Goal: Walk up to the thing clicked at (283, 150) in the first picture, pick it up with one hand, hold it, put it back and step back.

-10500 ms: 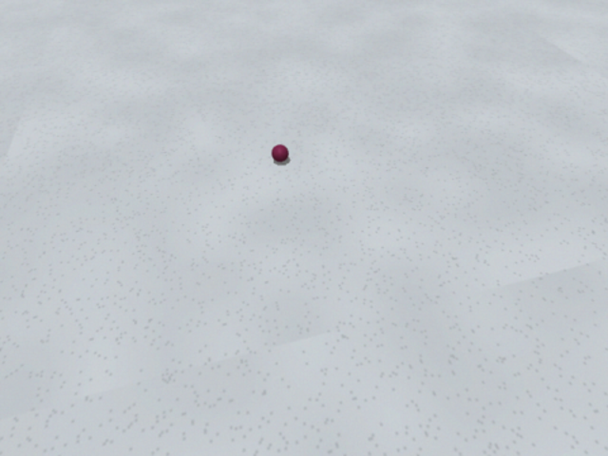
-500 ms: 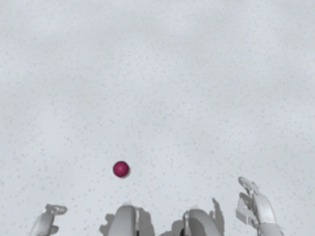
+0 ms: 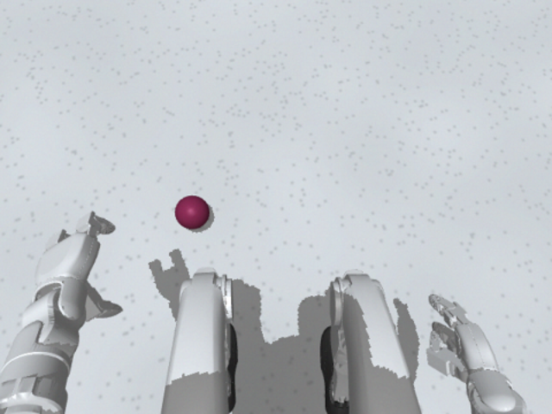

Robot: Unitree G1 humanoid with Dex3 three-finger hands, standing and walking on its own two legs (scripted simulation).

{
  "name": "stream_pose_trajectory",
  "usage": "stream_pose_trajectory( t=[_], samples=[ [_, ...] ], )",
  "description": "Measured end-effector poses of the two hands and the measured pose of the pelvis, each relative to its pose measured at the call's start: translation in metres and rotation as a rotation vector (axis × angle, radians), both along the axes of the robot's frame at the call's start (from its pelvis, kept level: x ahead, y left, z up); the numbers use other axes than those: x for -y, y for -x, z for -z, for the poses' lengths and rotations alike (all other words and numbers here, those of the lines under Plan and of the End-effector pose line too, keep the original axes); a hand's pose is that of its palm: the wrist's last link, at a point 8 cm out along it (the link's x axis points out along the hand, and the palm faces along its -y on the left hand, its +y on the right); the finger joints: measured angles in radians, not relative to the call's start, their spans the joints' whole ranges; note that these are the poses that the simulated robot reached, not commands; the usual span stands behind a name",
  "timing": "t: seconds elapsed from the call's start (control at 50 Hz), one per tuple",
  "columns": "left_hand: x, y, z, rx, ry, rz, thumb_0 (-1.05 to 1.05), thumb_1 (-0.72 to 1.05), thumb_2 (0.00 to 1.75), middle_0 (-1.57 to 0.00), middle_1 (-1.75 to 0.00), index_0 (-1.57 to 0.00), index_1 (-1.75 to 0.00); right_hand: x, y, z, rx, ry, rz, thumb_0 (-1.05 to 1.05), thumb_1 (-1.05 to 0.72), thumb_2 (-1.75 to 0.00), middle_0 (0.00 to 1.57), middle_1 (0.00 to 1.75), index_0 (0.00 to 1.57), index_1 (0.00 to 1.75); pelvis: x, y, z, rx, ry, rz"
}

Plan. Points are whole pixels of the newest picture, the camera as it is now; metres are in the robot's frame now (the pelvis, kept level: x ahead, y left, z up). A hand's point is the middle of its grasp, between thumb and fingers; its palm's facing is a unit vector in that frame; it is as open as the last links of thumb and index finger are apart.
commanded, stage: rise first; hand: left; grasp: from above
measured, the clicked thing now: (192, 212) +0.48 +0.23 -0.44
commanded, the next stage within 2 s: approach in 1.42 s
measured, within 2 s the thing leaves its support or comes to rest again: neither
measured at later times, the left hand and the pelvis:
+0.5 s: hand (130, 242) +0.37 +0.30 -0.25, palm faces -0.47 -0.14 -0.87, open 14.3 cm; pelvis -0.03 +0.01 -0.10, yaw -3 degrees
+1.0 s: hand (146, 228) +0.41 +0.29 -0.30, palm faces -0.46 -0.03 -0.89, open 14.2 cm; pelvis -0.02 +0.01 -0.13, yaw -4 degrees
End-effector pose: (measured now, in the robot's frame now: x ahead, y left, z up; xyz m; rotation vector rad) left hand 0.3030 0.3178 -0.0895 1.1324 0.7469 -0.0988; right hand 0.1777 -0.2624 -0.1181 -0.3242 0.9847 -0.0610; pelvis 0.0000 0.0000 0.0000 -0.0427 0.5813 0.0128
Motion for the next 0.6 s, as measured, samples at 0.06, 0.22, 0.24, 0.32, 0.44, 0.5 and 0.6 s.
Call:
stream_pose_trajectory(
  t=[0.06, 0.22, 0.24, 0.32, 0.44, 0.5, 0.6],
  samples=[
    [0.002, -0.015, 0.019, 0.019, -0.033, 0.053, 0.0, -0.54, 1.02, -0.07, -1.07, -0.07, -1.08, 0.002, 0.025, 0.027, -0.061, 0.002, 0.016, 0.01, -0.89, -0.89, 0.2, 0.3, 0.2, 0.3, 0.001, 0.009, 0.022, -0.001, 0.004, 0.004],
    [0.006, -0.045, 0.055, 0.04, -0.101, 0.174, 0.0, -0.55, 1.05, -0.07, -1.06, -0.06, -1.07, 0.005, 0.086, 0.068, -0.194, 0.018, 0.082, 0.01, -0.88, -0.89, 0.2, 0.3, 0.2, 0.3, -0.001, 0.024, 0.062, 0.01, 0.02, 0.014],
    [0.007, -0.048, 0.058, 0.041, -0.108, 0.188, 0.0, -0.55, 1.05, -0.07, -1.06, -0.06, -1.07, 0.005, 0.092, 0.071, -0.208, 0.021, 0.089, 0.01, -0.88, -0.89, 0.2, 0.3, 0.2, 0.3, -0.002, 0.025, 0.066, 0.011, 0.022, 0.014],
    [0.008, -0.058, 0.072, 0.046, -0.136, 0.239, 0.0, -0.55, 1.06, -0.06, -1.06, -0.06, -1.07, 0.006, 0.111, 0.077, -0.256, 0.036, 0.109, 0.01, -0.88, -0.89, 0.2, 0.3, 0.2, 0.3, -0.004, 0.027, 0.078, 0.014, 0.033, 0.015],
    [0.011, -0.07, 0.093, 0.058, -0.174, 0.308, 0.0, -0.56, 1.06, -0.07, -1.03, -0.06, -1.04, 0.008, 0.126, 0.084, -0.309, 0.061, 0.119, 0.01, -0.89, -0.89, 0.2, 0.3, 0.2, 0.3, -0.008, 0.027, 0.092, 0.015, 0.047, 0.015],
    [0.013, -0.076, 0.102, 0.07, -0.19, 0.334, 0.0, -0.56, 1.06, -0.07, -1.01, -0.06, -1.02, 0.008, 0.128, 0.087, -0.323, 0.072, 0.115, 0.01, -0.9, -0.89, 0.2, 0.3, 0.2, 0.3, -0.009, 0.027, 0.099, 0.015, 0.052, 0.016],
    [0.014, -0.087, 0.115, 0.08, -0.217, 0.365, 0.0, -0.56, 1.05, -0.07, -0.99, -0.06, -1.0, 0.007, 0.128, 0.094, -0.332, 0.082, 0.107, 0.01, -0.9, -0.9, 0.2, 0.3, 0.2, 0.3, -0.011, 0.026, 0.108, 0.013, 0.059, 0.019]
  ],
)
